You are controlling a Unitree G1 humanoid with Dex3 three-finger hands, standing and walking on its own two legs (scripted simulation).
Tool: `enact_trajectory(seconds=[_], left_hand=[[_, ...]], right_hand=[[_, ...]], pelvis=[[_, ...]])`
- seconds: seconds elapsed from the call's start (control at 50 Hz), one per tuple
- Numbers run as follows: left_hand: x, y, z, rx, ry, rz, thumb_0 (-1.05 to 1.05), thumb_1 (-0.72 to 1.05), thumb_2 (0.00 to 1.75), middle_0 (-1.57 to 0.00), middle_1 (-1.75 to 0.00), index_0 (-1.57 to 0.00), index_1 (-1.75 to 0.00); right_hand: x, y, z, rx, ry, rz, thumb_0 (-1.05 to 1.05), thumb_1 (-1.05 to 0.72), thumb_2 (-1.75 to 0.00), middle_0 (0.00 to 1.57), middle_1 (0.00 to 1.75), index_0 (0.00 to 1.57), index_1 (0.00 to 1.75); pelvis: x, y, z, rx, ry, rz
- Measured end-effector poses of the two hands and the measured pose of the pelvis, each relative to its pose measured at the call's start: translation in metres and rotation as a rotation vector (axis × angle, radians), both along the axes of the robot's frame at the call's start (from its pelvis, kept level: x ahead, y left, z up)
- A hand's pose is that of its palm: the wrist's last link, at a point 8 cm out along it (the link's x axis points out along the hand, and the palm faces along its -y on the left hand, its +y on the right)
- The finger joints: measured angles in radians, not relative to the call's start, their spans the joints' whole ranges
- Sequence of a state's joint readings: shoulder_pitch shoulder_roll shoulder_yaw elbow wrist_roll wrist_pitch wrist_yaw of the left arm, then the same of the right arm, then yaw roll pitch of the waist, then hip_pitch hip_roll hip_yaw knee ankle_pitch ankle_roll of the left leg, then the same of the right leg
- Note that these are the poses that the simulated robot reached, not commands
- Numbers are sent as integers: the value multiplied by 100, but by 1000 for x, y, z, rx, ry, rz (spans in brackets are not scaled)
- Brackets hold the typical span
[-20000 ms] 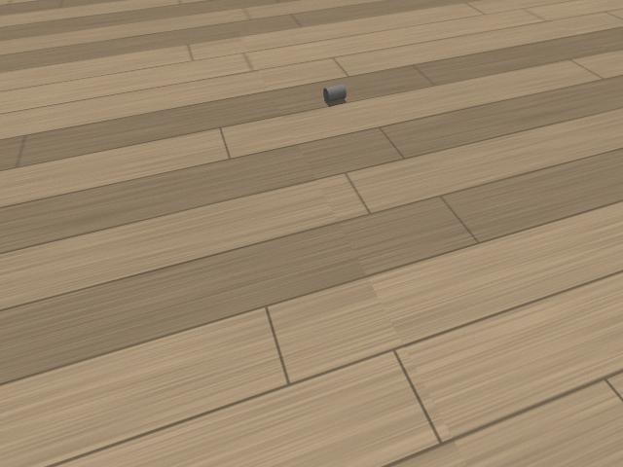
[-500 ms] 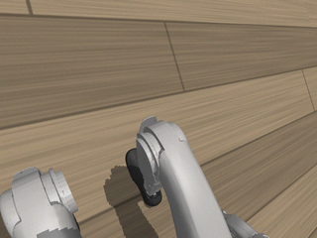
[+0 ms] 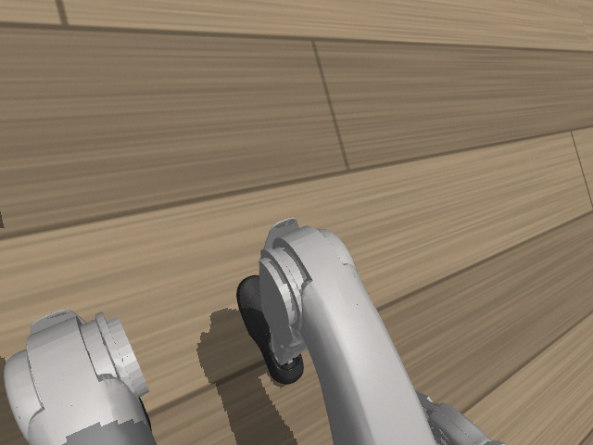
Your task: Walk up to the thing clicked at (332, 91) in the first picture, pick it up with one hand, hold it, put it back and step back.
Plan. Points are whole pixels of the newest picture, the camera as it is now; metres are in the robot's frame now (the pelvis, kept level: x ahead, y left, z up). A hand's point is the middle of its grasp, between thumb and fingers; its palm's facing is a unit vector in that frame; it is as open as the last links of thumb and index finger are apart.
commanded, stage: close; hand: left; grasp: from above
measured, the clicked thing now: out of the picture +0.50 +0.28 -0.27
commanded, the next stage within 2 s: settle in 0.40 s
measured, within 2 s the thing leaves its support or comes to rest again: leaves its support in 0.82 s
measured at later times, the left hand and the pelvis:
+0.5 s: hand out of the picture +0.48 +0.28 -0.23, palm faces -0.43 -0.09 -0.90, open 10.9 cm; pelvis +0.00 +0.00 +0.00, yaw +0 degrees
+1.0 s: hand out of the picture +0.48 +0.29 -0.19, palm faces -0.39 -0.07 -0.92, open 10.6 cm; pelvis +0.01 +0.00 +0.01, yaw +2 degrees
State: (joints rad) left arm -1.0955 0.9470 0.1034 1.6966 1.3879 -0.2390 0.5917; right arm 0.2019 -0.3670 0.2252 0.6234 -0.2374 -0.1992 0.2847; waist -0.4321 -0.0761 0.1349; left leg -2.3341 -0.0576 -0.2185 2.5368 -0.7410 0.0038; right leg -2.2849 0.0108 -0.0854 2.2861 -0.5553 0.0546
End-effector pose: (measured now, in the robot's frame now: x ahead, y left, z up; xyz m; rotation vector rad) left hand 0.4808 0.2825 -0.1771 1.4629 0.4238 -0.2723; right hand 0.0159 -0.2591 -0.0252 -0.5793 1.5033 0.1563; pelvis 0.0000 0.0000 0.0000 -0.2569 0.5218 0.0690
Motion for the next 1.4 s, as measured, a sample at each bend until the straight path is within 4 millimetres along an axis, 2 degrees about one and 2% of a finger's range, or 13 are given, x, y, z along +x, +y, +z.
enact_trajectory(seconds=[0.26,0.54,0.82,0.92,1.2,1.3,1.4], left_hand=[[2,0,2,2,8,0,-1,-3,55,-54,-52,-54,-52],[2,0,4,5,1,-1,-1,0,46,-63,-38,-62,-39],[-2,7,10,3,-2,0,-2,-6,39,-76,-29,-74,-32],[-3,11,28,19,-36,-15,-3,-6,37,-80,-25,-78,-29],[-7,8,97,53,15,-19,-3,-2,28,-87,-8,-84,-15],[-10,4,111,45,39,-33,-3,-1,25,-90,-2,-87,-11],[-11,1,119,42,37,-49,-3,0,22,-92,0,-88,-8]], right_hand=[[9,1,-1,10,-16,18,0,-90,-90,20,30,20,30],[2,2,0,0,-9,13,0,-90,-90,20,30,20,30],[1,-3,3,-20,1,-25,0,-91,-90,20,30,20,30],[8,-8,2,-23,-12,-59,0,-91,-90,20,30,21,30],[56,-18,-8,23,-133,-78,0,-91,-90,20,30,20,30],[59,-20,-8,23,-149,-83,0,-91,-90,20,30,20,30],[52,-24,-8,3,-135,-103,0,-91,-90,20,30,20,30]], pelvis=[[1,-1,2,3,5,3],[-2,-1,2,2,-5,1],[0,0,5,2,19,3],[4,0,8,10,46,11],[3,-4,32,58,93,40],[0,-7,39,73,90,46],[-2,-10,42,84,92,49]])
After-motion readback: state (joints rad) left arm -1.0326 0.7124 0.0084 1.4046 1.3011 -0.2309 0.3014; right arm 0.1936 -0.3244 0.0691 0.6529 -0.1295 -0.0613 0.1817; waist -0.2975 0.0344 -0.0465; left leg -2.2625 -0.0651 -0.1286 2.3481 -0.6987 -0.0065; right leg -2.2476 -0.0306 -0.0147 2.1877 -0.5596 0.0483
